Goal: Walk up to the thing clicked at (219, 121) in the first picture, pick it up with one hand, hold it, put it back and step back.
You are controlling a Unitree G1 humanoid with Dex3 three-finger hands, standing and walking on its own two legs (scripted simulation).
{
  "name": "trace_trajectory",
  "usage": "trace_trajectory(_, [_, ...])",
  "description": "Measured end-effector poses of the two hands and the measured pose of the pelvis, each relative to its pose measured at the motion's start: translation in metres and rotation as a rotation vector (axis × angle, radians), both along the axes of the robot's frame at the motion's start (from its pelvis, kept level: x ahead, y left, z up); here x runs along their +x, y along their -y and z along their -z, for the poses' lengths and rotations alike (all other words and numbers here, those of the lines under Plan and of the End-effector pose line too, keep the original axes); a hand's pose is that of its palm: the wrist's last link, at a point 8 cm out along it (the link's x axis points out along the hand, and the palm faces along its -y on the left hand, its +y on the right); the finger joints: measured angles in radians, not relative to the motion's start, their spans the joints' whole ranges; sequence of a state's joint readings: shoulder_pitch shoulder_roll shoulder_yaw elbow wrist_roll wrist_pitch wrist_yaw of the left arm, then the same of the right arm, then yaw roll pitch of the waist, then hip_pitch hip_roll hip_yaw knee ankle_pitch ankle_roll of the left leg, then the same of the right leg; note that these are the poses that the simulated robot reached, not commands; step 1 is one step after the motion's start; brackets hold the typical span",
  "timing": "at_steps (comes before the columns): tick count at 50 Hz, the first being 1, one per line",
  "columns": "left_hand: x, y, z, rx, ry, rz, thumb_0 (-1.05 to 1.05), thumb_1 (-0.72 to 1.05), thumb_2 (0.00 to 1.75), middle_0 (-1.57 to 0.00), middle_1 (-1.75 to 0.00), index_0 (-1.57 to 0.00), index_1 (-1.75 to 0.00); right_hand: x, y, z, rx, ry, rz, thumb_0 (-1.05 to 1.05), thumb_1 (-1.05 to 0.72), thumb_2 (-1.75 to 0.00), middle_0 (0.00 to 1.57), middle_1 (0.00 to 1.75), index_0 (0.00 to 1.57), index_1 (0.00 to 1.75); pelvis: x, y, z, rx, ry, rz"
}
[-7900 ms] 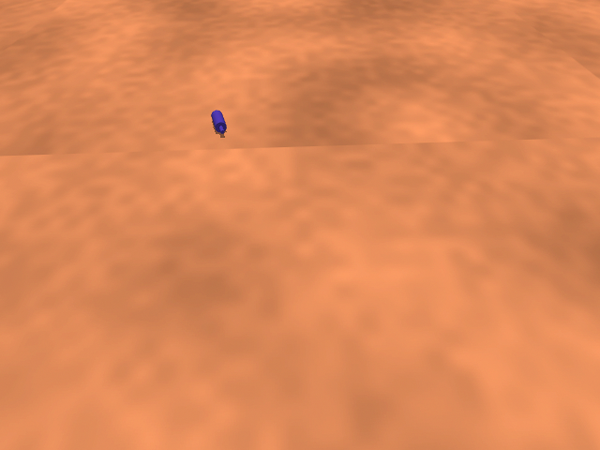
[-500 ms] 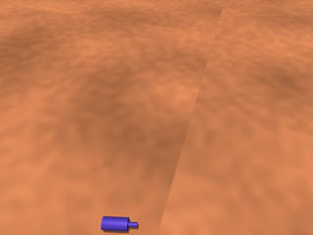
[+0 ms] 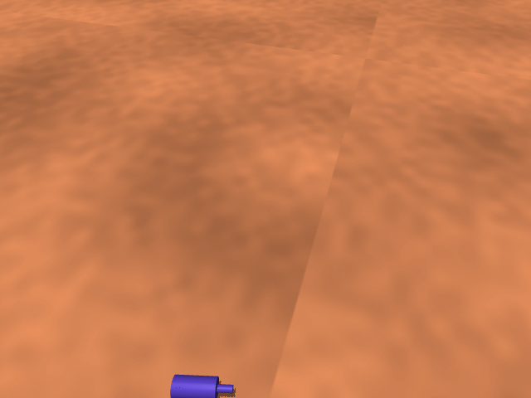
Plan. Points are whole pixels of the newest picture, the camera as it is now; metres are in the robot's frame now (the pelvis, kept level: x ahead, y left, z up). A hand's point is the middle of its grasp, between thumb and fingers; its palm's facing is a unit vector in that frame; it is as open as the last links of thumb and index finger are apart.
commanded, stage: stand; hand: left
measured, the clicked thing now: (203, 387) +0.32 +0.23 -0.75
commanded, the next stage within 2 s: none
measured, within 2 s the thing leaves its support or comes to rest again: neither
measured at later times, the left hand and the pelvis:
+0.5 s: hand out of the picture +0.08 +0.25 -0.16, palm faces -0.02 -0.94 -0.34, open 7.4 cm; pelvis +0.00 -0.01 +0.00, yaw +0 degrees
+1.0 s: hand out of the picture +0.07 +0.25 -0.16, palm faces -0.03 -0.94 -0.34, open 7.4 cm; pelvis +0.00 +0.00 +0.00, yaw +0 degrees
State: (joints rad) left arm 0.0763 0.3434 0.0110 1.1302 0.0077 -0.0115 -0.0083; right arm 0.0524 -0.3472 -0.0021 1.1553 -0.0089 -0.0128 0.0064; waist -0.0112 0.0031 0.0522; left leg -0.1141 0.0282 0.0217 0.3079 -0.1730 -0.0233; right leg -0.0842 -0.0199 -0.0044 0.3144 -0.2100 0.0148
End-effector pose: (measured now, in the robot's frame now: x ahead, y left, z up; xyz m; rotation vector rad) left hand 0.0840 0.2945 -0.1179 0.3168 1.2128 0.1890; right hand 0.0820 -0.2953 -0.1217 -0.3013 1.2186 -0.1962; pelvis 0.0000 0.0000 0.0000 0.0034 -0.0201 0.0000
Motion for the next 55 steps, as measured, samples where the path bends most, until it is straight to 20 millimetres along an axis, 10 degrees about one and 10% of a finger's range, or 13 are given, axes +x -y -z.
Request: trace_trajectory(55, [-0.022, 0.000, 0.002, 0.003, -0.029, -0.003, 0.00, 0.90, 0.90, -0.20, -0.30, -0.20, -0.30, -0.020, 0.003, 0.000, -0.005, -0.032, 0.001, 0.01, -0.90, -0.90, 0.20, 0.30, 0.20, 0.30, -0.004, 0.002, 0.000, -0.002, 0.006, -0.002])
